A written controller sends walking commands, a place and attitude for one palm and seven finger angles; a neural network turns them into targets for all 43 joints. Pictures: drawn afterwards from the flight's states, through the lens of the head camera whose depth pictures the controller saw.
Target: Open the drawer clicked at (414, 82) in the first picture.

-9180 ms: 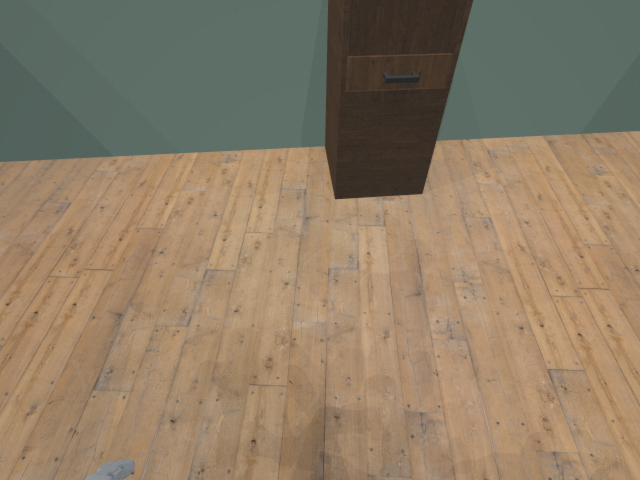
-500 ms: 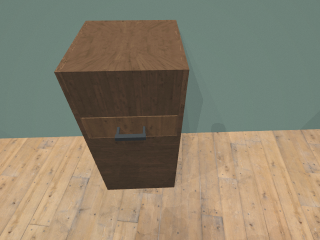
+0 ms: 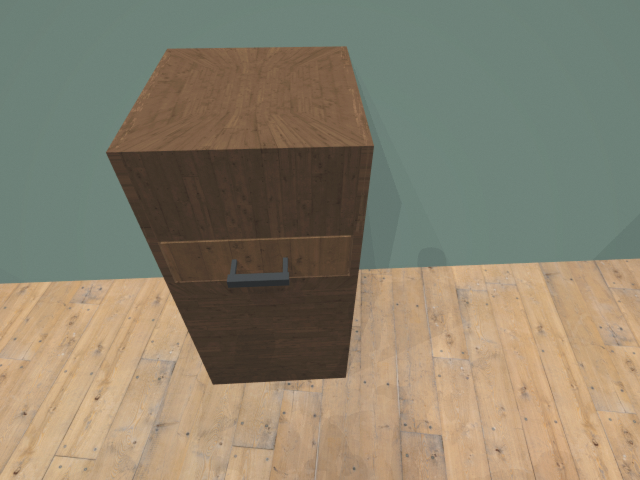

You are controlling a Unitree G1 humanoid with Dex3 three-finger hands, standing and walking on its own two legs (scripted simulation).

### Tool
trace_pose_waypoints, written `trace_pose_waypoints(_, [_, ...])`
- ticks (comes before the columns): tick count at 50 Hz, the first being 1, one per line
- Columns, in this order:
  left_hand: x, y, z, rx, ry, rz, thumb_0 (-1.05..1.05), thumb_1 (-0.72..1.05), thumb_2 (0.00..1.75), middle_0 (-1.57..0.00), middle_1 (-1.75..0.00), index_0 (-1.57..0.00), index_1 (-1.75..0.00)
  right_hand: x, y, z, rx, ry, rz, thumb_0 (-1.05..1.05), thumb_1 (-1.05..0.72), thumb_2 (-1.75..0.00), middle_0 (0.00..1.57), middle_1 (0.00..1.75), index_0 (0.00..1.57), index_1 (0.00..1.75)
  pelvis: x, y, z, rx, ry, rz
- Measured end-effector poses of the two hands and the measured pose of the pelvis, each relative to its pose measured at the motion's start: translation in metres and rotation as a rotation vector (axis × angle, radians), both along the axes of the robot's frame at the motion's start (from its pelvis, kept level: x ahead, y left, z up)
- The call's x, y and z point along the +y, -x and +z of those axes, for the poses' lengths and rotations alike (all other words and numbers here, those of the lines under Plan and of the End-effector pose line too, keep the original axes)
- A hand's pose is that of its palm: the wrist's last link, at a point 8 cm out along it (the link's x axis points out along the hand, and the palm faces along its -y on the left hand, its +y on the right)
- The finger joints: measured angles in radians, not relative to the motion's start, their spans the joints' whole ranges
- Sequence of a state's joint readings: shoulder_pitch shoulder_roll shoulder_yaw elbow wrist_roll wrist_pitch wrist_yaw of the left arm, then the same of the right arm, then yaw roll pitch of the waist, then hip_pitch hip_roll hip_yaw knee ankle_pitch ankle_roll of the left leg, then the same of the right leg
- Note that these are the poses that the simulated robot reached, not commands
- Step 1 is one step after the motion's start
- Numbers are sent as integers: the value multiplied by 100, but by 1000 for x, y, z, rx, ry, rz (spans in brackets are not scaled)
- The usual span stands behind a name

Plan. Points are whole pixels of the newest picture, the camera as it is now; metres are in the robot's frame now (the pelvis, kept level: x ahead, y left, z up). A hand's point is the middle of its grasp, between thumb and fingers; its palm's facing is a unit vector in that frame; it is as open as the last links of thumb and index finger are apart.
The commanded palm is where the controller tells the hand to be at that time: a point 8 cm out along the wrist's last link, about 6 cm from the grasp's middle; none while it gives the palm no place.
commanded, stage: look again from close up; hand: left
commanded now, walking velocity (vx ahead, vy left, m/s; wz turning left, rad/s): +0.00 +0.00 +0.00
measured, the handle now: (259, 271) +0.55 +0.16 -0.16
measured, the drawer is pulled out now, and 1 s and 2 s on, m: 0.00 0.00 0.00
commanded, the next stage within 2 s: raise the hand with hooked fingers in 0.26 s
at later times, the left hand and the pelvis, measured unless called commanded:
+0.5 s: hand out of the picture +0.09 +0.19 -0.12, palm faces -0.04 -0.87 -0.49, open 7.3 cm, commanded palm +0.12 +0.20 -0.05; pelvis +0.01 -0.02 -0.01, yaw +1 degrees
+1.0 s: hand (175, 429) +0.20 +0.20 -0.05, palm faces +0.04 -0.06 -1.00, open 9.8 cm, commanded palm +0.19 +0.19 +0.01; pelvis +0.04 -0.06 -0.04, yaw +4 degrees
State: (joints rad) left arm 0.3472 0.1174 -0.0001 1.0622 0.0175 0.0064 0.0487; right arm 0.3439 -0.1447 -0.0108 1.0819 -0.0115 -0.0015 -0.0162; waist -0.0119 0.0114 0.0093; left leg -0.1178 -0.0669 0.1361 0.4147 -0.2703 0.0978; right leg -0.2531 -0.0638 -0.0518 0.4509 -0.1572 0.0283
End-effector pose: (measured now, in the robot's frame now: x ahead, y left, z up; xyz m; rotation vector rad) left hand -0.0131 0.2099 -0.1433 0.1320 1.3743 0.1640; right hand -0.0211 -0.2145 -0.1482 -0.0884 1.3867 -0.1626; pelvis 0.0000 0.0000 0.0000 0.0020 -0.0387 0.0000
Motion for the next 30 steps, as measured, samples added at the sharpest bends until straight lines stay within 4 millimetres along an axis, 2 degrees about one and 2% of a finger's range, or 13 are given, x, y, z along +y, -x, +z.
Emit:
trace_pose_waypoints(10, [-21, 7, -2, 38, 33, 17, 0, 91, 90, -20, -30, -20, -30, -2, -17, 1, -13, -7, 11, 0, -91, -90, 20, 30, 20, 30, -7, -7, 2, 2, 3, 0])
trace_pose_waypoints(19, [-26, 3, -3, 37, 29, 11, 1, 92, 90, -20, -30, -20, -30, -4, -18, 1, -1, -10, 13, 0, -91, -90, 20, 30, 20, 30, -12, -11, 2, 5, 5, 1])
trace_pose_waypoints(21, [-15, -16, 8, -18, -51, -123, 4, 94, 89, -20, -30, -20, -30, -11, -24, 5, -72, 21, 21, 2, -92, -90, 20, 30, 21, 30, -14, -10, -1, 0, -6, -11])
trace_pose_waypoints(23, [6, -50, 34, -194, -192, -164, 7, 96, 89, -21, -31, -21, -31, -23, -38, 9, -198, 58, 10, 3, -93, -90, 20, 30, 21, 30, -17, -11, -3, 8, -23, -1])
trace_pose_waypoints(25, [18, -91, 65, -366, -322, -218, 8, 94, 88, -21, -32, -21, -32, -35, -59, 11, -319, 78, 13, 3, -93, -90, 20, 30, 21, 30, -18, -12, -6, 17, -34, 23])
trace_pose_waypoints(27, [17, -134, 101, -542, -451, -332, 7, 91, 87, -21, -33, -21, -33, -46, -87, 14, -437, 92, 49, 3, -93, -90, 20, 30, 21, 30, -18, -12, -9, 30, -29, 32])
trace_pose_waypoints(30, [-3, -196, 149, -782, -669, -561, 5, 85, 85, -21, -36, -21, -36, -59, -137, 24, -595, 109, 120, 2, -92, -90, 20, 30, 20, 30, -21, -11, -15, 65, -21, 41])
